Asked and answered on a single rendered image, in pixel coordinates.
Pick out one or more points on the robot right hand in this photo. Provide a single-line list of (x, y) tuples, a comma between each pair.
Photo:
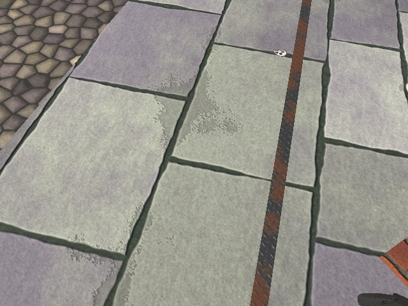
[(379, 299)]

